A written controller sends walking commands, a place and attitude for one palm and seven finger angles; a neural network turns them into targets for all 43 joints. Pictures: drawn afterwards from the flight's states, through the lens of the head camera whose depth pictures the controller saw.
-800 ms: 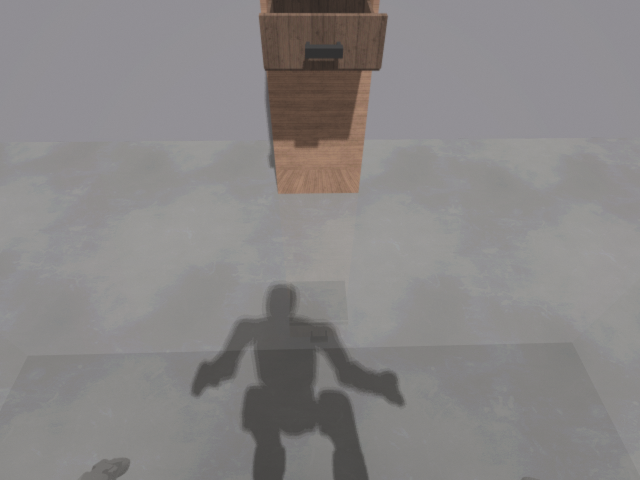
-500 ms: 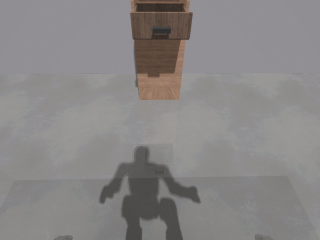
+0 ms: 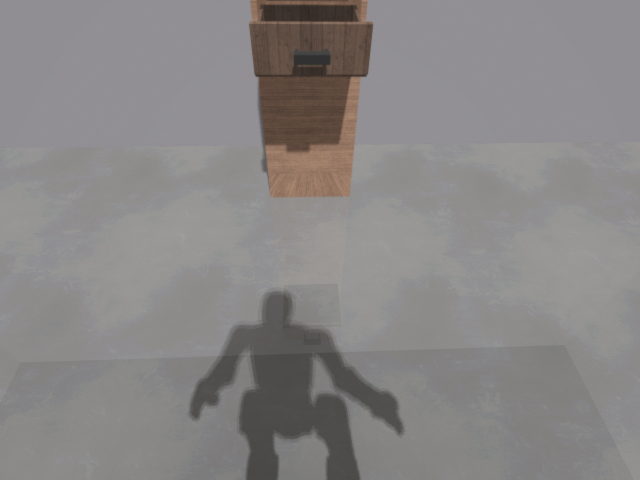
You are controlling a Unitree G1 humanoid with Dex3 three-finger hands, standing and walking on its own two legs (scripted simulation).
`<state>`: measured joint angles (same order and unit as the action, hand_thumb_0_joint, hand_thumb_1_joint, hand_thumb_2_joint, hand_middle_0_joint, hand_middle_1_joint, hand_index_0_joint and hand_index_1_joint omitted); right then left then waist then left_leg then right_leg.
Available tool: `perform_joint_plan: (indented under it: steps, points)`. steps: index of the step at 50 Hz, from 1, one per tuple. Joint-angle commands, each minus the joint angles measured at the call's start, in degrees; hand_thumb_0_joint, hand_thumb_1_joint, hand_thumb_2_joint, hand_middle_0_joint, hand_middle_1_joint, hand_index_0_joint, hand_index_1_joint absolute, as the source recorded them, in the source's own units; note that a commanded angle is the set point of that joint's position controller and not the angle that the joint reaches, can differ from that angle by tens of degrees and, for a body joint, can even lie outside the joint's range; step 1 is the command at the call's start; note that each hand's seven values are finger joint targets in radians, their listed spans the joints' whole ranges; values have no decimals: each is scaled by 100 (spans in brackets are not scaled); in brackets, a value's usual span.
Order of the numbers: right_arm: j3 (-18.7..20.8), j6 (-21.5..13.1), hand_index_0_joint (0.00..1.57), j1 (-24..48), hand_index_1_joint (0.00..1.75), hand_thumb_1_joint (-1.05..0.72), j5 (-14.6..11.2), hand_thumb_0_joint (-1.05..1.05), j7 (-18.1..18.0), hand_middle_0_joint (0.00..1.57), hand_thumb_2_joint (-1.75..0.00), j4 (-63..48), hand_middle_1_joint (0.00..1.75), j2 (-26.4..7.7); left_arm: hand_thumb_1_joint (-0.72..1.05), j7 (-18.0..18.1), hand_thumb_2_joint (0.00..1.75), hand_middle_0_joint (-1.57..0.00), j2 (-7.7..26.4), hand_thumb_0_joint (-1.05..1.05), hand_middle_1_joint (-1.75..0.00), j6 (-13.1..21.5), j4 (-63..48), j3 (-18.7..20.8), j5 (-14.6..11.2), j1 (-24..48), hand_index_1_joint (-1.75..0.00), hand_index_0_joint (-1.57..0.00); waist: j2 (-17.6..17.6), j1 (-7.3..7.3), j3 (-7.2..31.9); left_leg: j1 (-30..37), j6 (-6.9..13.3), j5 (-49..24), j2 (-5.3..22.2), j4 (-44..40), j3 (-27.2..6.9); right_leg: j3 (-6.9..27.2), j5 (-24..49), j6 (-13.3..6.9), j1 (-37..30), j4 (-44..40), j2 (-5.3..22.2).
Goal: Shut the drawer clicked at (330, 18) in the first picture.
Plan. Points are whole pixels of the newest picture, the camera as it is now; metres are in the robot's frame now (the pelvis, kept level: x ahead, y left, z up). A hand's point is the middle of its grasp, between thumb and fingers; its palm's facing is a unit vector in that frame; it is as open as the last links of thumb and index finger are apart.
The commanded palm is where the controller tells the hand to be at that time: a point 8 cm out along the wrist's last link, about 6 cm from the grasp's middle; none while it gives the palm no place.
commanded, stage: stand and wait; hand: left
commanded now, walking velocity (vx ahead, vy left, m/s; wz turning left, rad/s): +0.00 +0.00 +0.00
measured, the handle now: (311, 54) +1.16 +0.09 +0.04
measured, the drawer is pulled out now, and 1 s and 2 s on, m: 0.30 0.30 0.30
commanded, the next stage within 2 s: look at it before walking up in 0.02 s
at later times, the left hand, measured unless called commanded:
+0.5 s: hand out of the picture +0.07 +0.25 -0.16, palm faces -0.03 -0.95 -0.33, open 7.4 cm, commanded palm none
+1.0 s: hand out of the picture +0.05 +0.22 -0.18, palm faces -0.07 -0.97 -0.23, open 7.4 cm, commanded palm none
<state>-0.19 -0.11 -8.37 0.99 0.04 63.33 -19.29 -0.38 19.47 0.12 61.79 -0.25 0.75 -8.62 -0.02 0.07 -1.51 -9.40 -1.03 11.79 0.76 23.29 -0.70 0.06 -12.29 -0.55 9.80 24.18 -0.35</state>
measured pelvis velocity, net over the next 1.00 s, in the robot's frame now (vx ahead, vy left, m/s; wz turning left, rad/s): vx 0.03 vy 0.01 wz -0.10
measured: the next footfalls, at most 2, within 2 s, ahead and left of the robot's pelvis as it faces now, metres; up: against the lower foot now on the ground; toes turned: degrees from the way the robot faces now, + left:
left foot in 1.56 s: +0.42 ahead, +0.06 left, +0.00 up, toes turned -7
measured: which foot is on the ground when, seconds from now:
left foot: down 0.00-1.00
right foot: down 0.00-1.00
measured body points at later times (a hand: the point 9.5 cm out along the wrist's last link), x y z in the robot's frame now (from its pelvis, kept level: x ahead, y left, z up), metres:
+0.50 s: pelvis +0.00 +0.01 +0.00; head +0.00 +0.01 +0.45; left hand +0.07 +0.30 -0.13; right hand +0.07 -0.29 -0.13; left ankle +0.01 +0.13 -0.74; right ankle +0.01 -0.11 -0.74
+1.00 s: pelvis +0.03 +0.01 -0.01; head +0.03 +0.01 +0.44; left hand +0.06 +0.27 -0.16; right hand +0.05 -0.26 -0.16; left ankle +0.01 +0.13 -0.74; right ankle +0.01 -0.11 -0.74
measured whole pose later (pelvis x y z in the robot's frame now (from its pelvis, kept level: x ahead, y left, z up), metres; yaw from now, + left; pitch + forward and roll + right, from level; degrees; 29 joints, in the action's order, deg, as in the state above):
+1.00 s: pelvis +0.03 +0.01 -0.01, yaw -5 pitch -1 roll +1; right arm 0.8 -0.6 -13.6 1.6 0.2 61.9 -14.0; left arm -1.6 14.7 -1.3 61.2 1.1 1.5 -17.6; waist -0.7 -1.3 0.9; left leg -9.4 -0.2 18.9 2.1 29.6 4.5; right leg 3.5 -22.0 -1.5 13.7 34.6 -1.3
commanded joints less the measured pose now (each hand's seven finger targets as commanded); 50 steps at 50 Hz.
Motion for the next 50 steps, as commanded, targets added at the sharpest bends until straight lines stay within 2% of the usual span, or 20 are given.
perform_joint_plan:
  steps: [1,7,10,17,28,37,38,39,40,42,44,45,46,47,48,49,50]
  points:
    - [201,-168,20,303,30,-90,-29,0,-67,20,-90,-372,30,-1141,90,97,90,-20,1215,0,-30,144,-353,225,-20,283,-30,-20,-50,-13,270,-27,238,-359,553,-424,-478,722,71,-157,29,-616,711]
    - [201,-174,20,316,30,-90,-31,0,-63,20,-90,-348,30,-1126,90,96,90,-20,1191,0,-30,140,-351,220,-15,277,-30,-20,-8,-23,170,-65,240,-305,562,-486,-492,730,24,-143,80,-641,690]
    - [209,-172,20,299,30,-90,-33,0,-65,20,-90,-355,30,-1136,90,93,90,-20,1188,0,-30,143,-344,225,-10,279,-30,-20,-75,-17,220,-9,241,-338,571,-479,-493,714,44,-140,85,-648,686]
    - [217,-182,20,316,30,-90,-34,0,-63,20,-90,-338,30,-1140,90,92,90,-20,1173,0,-30,144,-332,216,-8,266,-30,-20,4,-16,226,8,243,-354,578,-512,-505,718,117,-125,82,-638,682]
    - [218,-198,20,345,30,-90,-44,0,-70,20,-90,-327,30,-1161,90,94,90,-20,1158,0,-30,157,-285,211,-9,206,-30,-20,11,-14,392,172,251,-598,619,-529,-501,664,500,-111,-51,-584,690]
    - [220,-195,20,390,30,-90,-47,0,-77,20,-90,-314,30,-1156,90,105,90,-20,1170,0,-30,172,-262,211,-7,174,-30,-20,-20,-21,341,232,243,-799,630,-518,-462,647,830,-108,-99,-586,714]
    - [125,-156,20,234,30,-90,-21,0,-66,20,-90,-218,30,-752,90,115,90,-20,763,0,-30,118,-154,133,-21,-14,-30,-20,-63,-14,424,294,177,-522,631,-470,-343,661,509,-60,-85,-596,685]
    - [61,-105,20,17,30,-90,1,0,-52,20,-90,-154,30,-465,90,117,90,-20,494,0,-30,41,-90,75,-7,-203,-30,-20,-62,-19,315,213,132,45,582,-395,-253,704,-146,-44,14,-562,633]
    - [73,-74,20,-97,30,-90,13,0,-42,20,-90,-143,30,-419,90,96,90,-20,479,0,-30,-4,-73,78,9,-353,-30,-20,-45,-43,219,141,144,704,552,-319,-195,800,-828,-82,169,-585,595]
    - [135,-42,20,-205,30,-90,47,0,-25,20,-90,-188,30,-500,90,29,90,-20,551,0,-30,-67,-153,145,43,-394,-30,-20,-32,-27,-257,-242,192,1875,544,-396,-215,942,-1836,-169,595,-559,475]
    - [216,-37,20,-291,30,-90,56,0,-22,20,-90,-286,30,-576,90,-23,90,-20,527,0,-30,-84,-281,215,62,-498,-30,-20,23,-31,-622,-444,277,2449,635,-396,-299,981,-2194,-238,1006,-374,326]
    - [253,-45,20,-374,30,-90,48,0,-25,20,-90,-322,30,-624,90,-44,90,-20,507,0,-30,-74,-344,242,65,-572,-30,-20,65,-39,-674,-440,341,2588,727,-388,-371,943,-2223,-265,1140,-208,260]
    - [283,-73,20,-489,30,-90,48,0,-37,20,-90,-354,30,-645,90,-61,90,-20,423,0,-30,-57,-404,255,66,-592,-30,-20,207,18,-752,-337,437,2663,853,-471,-545,875,-2100,-271,1368,105,145]
    - [330,-106,20,-638,30,-90,45,0,-53,20,-90,-371,30,-679,90,-79,90,-20,301,0,-30,-26,-466,274,58,-617,-30,-20,391,50,-781,-166,580,2717,1092,-654,-813,661,-1849,-247,1601,532,5]
    - [390,-151,20,-799,30,-90,37,0,-72,20,-90,-374,30,-775,90,-99,90,-20,131,0,-30,15,-536,278,50,-640,-30,-20,770,111,-676,144,757,2643,1449,-910,-1167,286,-1387,-191,1821,1170,-168]
    - [450,-198,20,-903,30,-90,22,0,-82,20,-90,-377,30,-828,90,-116,90,-20,9,0,-30,46,-640,288,51,-513,-30,-20,1014,153,-623,370,959,2318,1826,-1085,-1353,-71,-1193,-105,2042,1716,-101]
    - [482,-233,20,-985,30,-90,14,0,-74,20,-90,-387,30,-787,90,-131,90,-20,-15,0,-30,69,-742,304,57,-337,-30,-20,1000,214,-603,488,1099,1967,1992,-1141,-1366,-67,-1429,-71,2231,1979,82]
